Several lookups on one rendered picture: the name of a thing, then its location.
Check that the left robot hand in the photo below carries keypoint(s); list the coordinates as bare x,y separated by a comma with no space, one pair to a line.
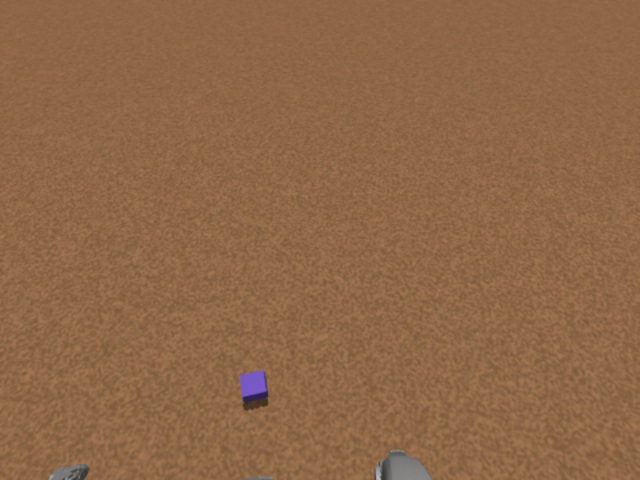
74,472

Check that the small box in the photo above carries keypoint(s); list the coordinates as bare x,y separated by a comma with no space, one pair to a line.
253,386

